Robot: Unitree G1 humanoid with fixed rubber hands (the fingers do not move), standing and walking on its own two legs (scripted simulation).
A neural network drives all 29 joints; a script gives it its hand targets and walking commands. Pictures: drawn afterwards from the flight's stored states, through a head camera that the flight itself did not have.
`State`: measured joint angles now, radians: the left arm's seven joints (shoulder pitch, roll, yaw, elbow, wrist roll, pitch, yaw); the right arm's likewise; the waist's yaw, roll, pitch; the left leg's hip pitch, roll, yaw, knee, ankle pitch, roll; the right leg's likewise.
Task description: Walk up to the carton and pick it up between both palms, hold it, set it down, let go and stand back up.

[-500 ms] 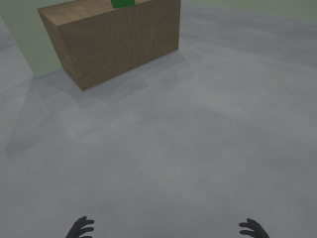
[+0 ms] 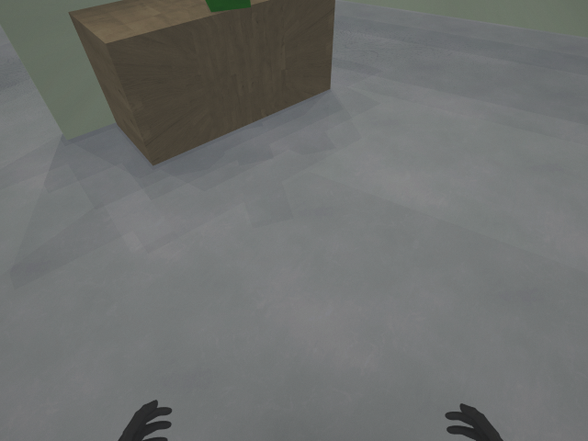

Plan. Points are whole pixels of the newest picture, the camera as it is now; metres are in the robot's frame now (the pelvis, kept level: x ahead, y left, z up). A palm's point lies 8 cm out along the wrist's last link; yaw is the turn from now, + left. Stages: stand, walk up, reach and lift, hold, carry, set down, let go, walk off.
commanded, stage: stand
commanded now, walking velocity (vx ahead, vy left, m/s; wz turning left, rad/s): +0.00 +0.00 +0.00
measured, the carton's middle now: out of the picture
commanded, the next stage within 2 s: walk up in 0.66 s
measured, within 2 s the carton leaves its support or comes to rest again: neither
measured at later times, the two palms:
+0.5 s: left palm out of the picture +0.13 +0.24 -0.08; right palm out of the picture +0.12 -0.25 -0.09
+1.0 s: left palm out of the picture +0.12 +0.27 -0.08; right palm out of the picture +0.12 -0.25 -0.09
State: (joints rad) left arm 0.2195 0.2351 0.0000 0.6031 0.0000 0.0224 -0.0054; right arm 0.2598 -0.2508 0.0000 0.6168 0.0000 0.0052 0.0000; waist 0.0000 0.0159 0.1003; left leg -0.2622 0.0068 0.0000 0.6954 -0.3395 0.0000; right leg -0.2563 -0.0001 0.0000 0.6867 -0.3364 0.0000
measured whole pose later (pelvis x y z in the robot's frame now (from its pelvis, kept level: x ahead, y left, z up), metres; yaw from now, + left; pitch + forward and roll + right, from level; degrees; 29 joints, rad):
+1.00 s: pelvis +0.01 +0.01 +0.00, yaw +4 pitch -5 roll -1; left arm 0.25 0.29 0.00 0.60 0.00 -0.03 -0.03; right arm 0.28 -0.32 0.00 0.66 0.00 0.01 0.03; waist 0.00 0.01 0.09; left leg -0.39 0.02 -0.01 0.92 -0.40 0.01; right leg -0.23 -0.02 -0.05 0.68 -0.41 -0.01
